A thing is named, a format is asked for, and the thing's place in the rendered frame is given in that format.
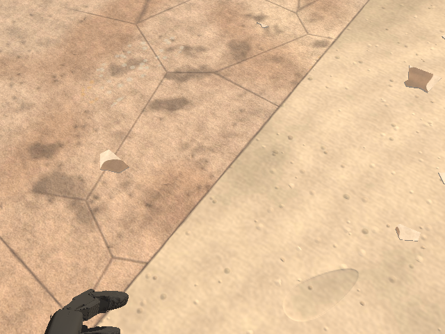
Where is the robot left hand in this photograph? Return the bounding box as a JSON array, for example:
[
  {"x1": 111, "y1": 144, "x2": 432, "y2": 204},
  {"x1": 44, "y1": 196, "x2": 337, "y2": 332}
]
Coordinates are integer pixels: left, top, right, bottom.
[{"x1": 44, "y1": 289, "x2": 129, "y2": 334}]

